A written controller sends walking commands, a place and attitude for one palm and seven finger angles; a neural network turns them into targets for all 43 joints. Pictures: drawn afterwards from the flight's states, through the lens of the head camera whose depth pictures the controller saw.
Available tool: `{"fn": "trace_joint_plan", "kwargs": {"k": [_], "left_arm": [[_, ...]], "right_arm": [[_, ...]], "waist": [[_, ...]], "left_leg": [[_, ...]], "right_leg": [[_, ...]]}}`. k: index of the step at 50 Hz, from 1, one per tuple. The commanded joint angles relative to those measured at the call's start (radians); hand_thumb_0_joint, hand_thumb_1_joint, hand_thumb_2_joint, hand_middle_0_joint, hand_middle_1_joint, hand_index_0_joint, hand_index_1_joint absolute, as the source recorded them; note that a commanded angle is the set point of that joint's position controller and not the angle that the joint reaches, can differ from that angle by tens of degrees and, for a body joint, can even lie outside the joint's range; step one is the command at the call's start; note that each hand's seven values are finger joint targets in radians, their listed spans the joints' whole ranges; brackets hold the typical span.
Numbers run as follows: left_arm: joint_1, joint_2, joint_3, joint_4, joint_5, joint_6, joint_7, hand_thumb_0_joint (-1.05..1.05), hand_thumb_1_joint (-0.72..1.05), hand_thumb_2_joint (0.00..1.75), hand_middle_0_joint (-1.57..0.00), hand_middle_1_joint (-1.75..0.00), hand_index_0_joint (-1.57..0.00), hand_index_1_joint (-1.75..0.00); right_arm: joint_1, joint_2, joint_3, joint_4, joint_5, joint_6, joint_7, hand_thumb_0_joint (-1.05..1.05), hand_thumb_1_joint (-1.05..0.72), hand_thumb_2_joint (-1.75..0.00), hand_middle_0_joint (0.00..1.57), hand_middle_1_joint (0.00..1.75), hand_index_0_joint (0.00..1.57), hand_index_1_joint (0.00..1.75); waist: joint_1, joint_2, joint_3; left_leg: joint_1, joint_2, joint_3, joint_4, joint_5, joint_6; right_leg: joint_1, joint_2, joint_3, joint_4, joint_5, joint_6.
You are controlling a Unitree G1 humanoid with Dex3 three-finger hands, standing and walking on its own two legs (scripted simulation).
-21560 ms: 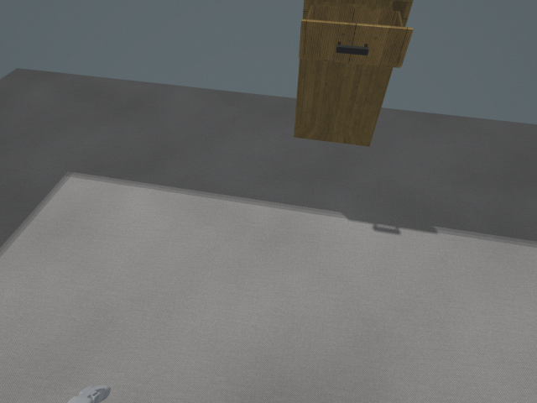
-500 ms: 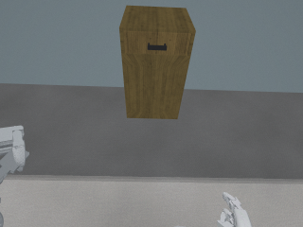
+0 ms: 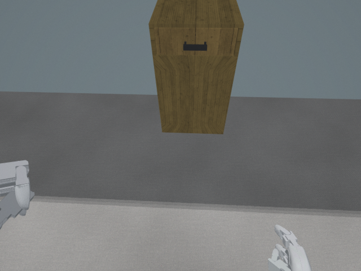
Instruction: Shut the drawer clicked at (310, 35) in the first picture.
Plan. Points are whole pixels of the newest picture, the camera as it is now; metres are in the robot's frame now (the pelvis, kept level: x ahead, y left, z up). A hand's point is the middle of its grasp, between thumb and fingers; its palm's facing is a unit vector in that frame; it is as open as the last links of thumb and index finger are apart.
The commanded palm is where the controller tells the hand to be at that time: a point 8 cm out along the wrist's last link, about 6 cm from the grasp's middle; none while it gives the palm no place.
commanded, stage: stop stepping back and stand still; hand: left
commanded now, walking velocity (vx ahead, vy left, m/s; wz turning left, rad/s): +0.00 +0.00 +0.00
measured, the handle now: (195, 45) +1.13 -0.02 -0.06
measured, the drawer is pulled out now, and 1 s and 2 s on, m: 0.00 0.00 0.00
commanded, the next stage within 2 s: let the arm hang, fingers relaxed in 0.06 s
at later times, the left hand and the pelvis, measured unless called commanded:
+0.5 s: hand out of the picture +0.06 +0.21 -0.16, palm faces -0.02 -0.97 -0.23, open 3.3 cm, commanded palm none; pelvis +0.00 +0.02 +0.01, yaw +0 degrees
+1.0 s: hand out of the picture +0.04 +0.23 -0.16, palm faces +0.00 -0.97 -0.23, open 7.1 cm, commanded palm none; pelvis +0.01 +0.04 +0.01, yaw -1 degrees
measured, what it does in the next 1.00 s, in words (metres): stands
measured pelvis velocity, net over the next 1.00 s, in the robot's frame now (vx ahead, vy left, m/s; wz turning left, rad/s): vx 0.01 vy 0.04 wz -0.02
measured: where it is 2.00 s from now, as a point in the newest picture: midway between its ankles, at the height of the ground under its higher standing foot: outside the picture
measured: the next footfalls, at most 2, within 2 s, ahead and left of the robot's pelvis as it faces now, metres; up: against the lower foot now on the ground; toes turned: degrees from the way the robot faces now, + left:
none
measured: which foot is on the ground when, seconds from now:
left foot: down 0.00-1.00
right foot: down 0.00-1.00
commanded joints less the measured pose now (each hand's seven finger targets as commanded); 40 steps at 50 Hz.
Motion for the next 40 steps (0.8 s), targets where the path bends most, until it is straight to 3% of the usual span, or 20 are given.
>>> {"fn": "trace_joint_plan", "kwargs": {"k": [1, 2, 3, 5, 7, 8, 9, 11, 12, 14, 16, 18, 19, 21, 22, 24, 26, 28, 38, 40], "left_arm": [[0.048, 0.167, 0.137, -0.15, -0.028, -0.051, 0.022, 0.0, 0.9, 0.9, -1.4, -1.6, -1.4, -1.6], [0.049, 0.161, 0.131, -0.145, -0.03, -0.044, 0.025, 0.0, 0.9, 0.9, -1.4, -1.6, -1.4, -1.6], [0.045, 0.154, 0.119, -0.158, -0.03, -0.043, 0.026, 0.0, 0.9, 0.9, -1.4, -1.6, -1.4, -1.6], [0.056, 0.149, 0.112, -0.156, -0.03, -0.043, 0.028, 0.0, 0.9, 0.9, -1.4, -1.6, -1.4, -1.6], [0.064, 0.153, 0.112, -0.148, -0.031, -0.039, 0.023, 0.0, 0.9, 0.9, -1.4, -1.6, -1.4, -1.6], [-0.118, 0.04, -0.263, 0.637, 0.069, 0.108, -0.132, 0.0, 0.9, 0.9, -1.4, -1.6, -1.4, -1.6], [-0.096, 0.006, -0.238, 0.653, 0.042, 0.178, -0.151, 0.0, 0.9, 0.9, -1.36, -1.56, -1.36, -1.56], [-0.165, -0.017, -0.271, 0.743, 0.041, 0.196, -0.154, 0.0, 0.9, 0.9, -1.28, -1.47, -1.28, -1.47], [-0.216, 0.001, -0.279, 0.801, 0.046, 0.193, -0.154, 0.0, 0.9, 0.9, -1.24, -1.43, -1.24, -1.43], [-0.28, 0.032, -0.286, 0.929, 0.044, 0.194, -0.149, 0.0, 0.9, 0.9, -1.16, -1.34, -1.16, -1.34], [-0.331, 0.043, -0.301, 1.068, 0.036, 0.204, -0.143, 0.0, 0.9, 0.9, -1.08, -1.25, -1.08, -1.25], [-0.375, 0.029, -0.321, 1.185, 0.028, 0.217, -0.138, 0.0, 0.9, 0.9, -1.0, -1.17, -1.0, -1.17], [-0.38, 0.019, -0.33, 1.241, 0.025, 0.22, -0.138, 0.0, 0.9, 0.9, -0.96, -1.12, -0.96, -1.12], [-0.373, 0.002, -0.342, 1.342, 0.022, 0.221, -0.138, 0.0, 0.9, 0.9, -0.88, -1.04, -0.88, -1.04], [-0.367, 0.008, -0.345, 1.382, 0.022, 0.218, -0.137, 0.0, 0.9, 0.9, -0.84, -0.99, -0.84, -0.99], [-0.354, -0.014, -0.344, 1.45, 0.018, 0.215, -0.135, 0.0, 0.9, 0.9, -0.76, -0.91, -0.76, -0.91], [-0.357, -0.008, -0.347, 1.502, 0.018, 0.211, -0.137, 0.0, 0.9, 0.9, -0.68, -0.82, -0.68, -0.82], [-0.362, -0.008, -0.351, 1.542, 0.017, 0.207, -0.136, 0.0, 0.9, 0.9, -0.6, -0.73, -0.6, -0.73], [-0.334, -0.039, -0.359, 1.66, 0.017, 0.209, -0.128, 0.0, 0.9, 0.9, -0.2, -0.3, -0.2, -0.3], [-0.334, -0.045, -0.359, 1.666, 0.017, 0.209, -0.127, 0.0, 0.9, 0.9, -0.2, -0.3, -0.2, -0.3]], "right_arm": [[-0.052, -0.085, -0.033, -0.145, 0.01, -0.038, 0.011, 0.0, -0.9, -0.9, 0.2, 0.3, 0.2, 0.3], [-0.054, -0.087, -0.032, -0.145, 0.01, -0.032, 0.016, 0.0, -0.9, -0.9, 0.2, 0.3, 0.2, 0.3], [-0.058, -0.081, -0.026, -0.146, 0.009, -0.028, 0.018, 0.0, -0.9, -0.9, 0.2, 0.3, 0.2, 0.3], [-0.066, -0.09, -0.022, -0.147, 0.006, -0.025, 0.01, 0.0, -0.9, -0.9, 0.2, 0.3, 0.2, 0.3], [-0.09, -0.101, -0.023, -0.154, 0.003, -0.027, -0.001, 0.0, -0.9, -0.9, 0.2, 0.3, 0.2, 0.3], [-0.125, -0.278, -0.064, 0.093, -0.008, -0.05, 0.104, 0.0, -0.9, -0.9, 0.2, 0.3, 0.2, 0.3], [-0.041, -0.216, -0.063, 0.064, 0.005, 0.016, 0.098, 0.0, -0.9, -0.9, 0.2, 0.3, 0.2, 0.3], [-0.047, -0.187, -0.036, 0.052, -0.01, 0.053, 0.09, 0.0, -0.9, -0.9, 0.2, 0.3, 0.2, 0.3], [-0.033, -0.18, -0.034, 0.055, -0.019, 0.06, 0.088, 0.0, -0.9, -0.9, 0.2, 0.3, 0.2, 0.3], [-0.022, -0.187, -0.034, 0.071, -0.023, 0.082, 0.081, 0.0, -0.9, -0.9, 0.2, 0.3, 0.2, 0.3], [-0.029, -0.181, -0.03, 0.11, -0.028, 0.103, 0.076, 0.0, -0.9, -0.9, 0.2, 0.3, 0.2, 0.3], [-0.049, -0.165, -0.015, 0.159, -0.031, 0.115, 0.075, 0.0, -0.9, -0.9, 0.2, 0.3, 0.2, 0.3], [-0.058, -0.157, -0.006, 0.183, -0.031, 0.119, 0.073, 0.0, -0.9, -0.9, 0.2, 0.3, 0.2, 0.3], [-0.056, -0.141, 0.004, 0.234, -0.029, 0.124, 0.069, 0.0, -0.9, -0.9, 0.2, 0.3, 0.2, 0.3], [-0.046, -0.141, 0.005, 0.253, -0.027, 0.125, 0.067, 0.0, -0.9, -0.9, 0.2, 0.3, 0.2, 0.3], [-0.019, -0.119, 0.004, 0.3, -0.029, 0.128, 0.062, 0.0, -0.9, -0.9, 0.2, 0.3, 0.2, 0.3], [0.002, -0.116, 0.002, 0.337, -0.026, 0.126, 0.06, 0.0, -0.9, -0.9, 0.2, 0.3, 0.2, 0.3], [0.031, -0.119, -0.002, 0.366, -0.023, 0.126, 0.058, 0.0, -0.9, -0.9, 0.2, 0.3, 0.2, 0.3], [0.095, -0.089, -0.001, 0.465, -0.019, 0.119, 0.049, 0.0, -0.9, -0.9, 0.2, 0.3, 0.2, 0.3], [0.101, -0.085, -0.001, 0.474, -0.02, 0.118, 0.048, 0.0, -0.9, -0.9, 0.2, 0.3, 0.2, 0.3]], "waist": [[-0.008, -0.154, -0.08], [-0.011, -0.134, -0.086], [-0.01, -0.117, -0.099], [-0.009, -0.082, -0.12], [-0.002, -0.018, -0.113], [-0.037, 0.045, -0.067], [-0.018, 0.048, -0.126], [0.009, -0.083, -0.124], [0.005, -0.192, -0.138], [-0.001, -0.275, -0.161], [-0.002, -0.183, -0.151], [0.002, -0.008, -0.104], [0.01, 0.041, -0.085], [0.015, 0.085, -0.063], [0.016, 0.063, -0.058], [0.013, 0.121, -0.073], [0.011, 0.113, -0.077], [0.004, 0.032, -0.065], [0.007, -0.016, 0.004], [0.008, -0.02, 0.008]], "left_leg": [[-0.072, -0.017, -0.036, 0.072, -0.077, 0.036], [-0.083, -0.024, -0.046, 0.092, -0.064, 0.03], [-0.065, -0.019, -0.059, 0.05, -0.031, 0.033], [0.019, -0.007, -0.074, -0.062, 0.077, 0.043], [0.068, 0.038, -0.113, -0.11, 0.179, 0.058], [-0.016, 0.069, -0.154, 0.061, 0.448, 0.072], [-0.02, 0.069, -0.132, 0.016, 0.411, 0.075], [-0.091, 0.07, -0.18, 0.008, 0.231, 0.094], [-0.078, 0.047, -0.17, 0.028, 0.23, 0.086], [-0.031, -0.013, -0.124, 0.064, 0.215, 0.067], [0.015, -0.015, -0.122, 0.017, 0.213, 0.062], [0.024, 0.025, -0.156, -0.072, 0.244, 0.067], [-0.001, 0.038, -0.177, -0.117, 0.213, 0.072], [-0.019, 0.037, -0.171, -0.165, 0.098, 0.066], [-0.006, 0.033, -0.172, -0.17, 0.08, 0.063], [0.016, 0.031, -0.156, -0.186, 0.026, 0.059], [0.03, 0.028, -0.146, -0.194, 0.013, 0.057], [0.058, 0.034, -0.146, -0.195, 0.033, 0.058], [0.067, 0.046, -0.144, -0.24, 0.052, 0.065], [0.067, 0.044, -0.143, -0.244, 0.05, 0.066]], "right_leg": [[0.054, -0.208, 0.342, -0.297, 0.002, -0.014], [0.075, -0.242, 0.36, -0.302, 0.042, -0.037], [0.106, -0.242, 0.329, -0.268, 0.13, -0.048], [0.109, -0.183, 0.227, -0.199, 0.219, -0.014], [0.08, -0.119, 0.162, -0.163, 0.205, 0.027], [-0.048, -0.156, 0.082, 0.03, 0.482, 0.029], [0.004, -0.126, 0.095, 0.023, 0.4, 0.033], [0.007, -0.115, 0.095, -0.012, 0.246, 0.023], [0.032, -0.129, 0.121, -0.036, 0.313, 0.008], [0.076, -0.186, 0.162, -0.064, 0.468, -0.038], [0.079, -0.184, 0.157, -0.072, 0.433, -0.036], [0.059, -0.136, 0.126, -0.087, 0.244, -0.004], [0.078, -0.115, 0.123, -0.111, 0.165, 0.013], [0.102, -0.106, 0.138, -0.174, 0.07, 0.015], [0.105, -0.106, 0.138, -0.196, 0.059, 0.012], [0.116, -0.112, 0.142, -0.234, 0.04, 0.006], [0.124, -0.116, 0.148, -0.259, 0.041, 0.0], [0.108, -0.119, 0.14, -0.28, 0.042, 0.0], [0.089, -0.114, 0.114, -0.274, 0.059, 0.009], [0.089, -0.114, 0.117, -0.272, 0.06, 0.011]]}}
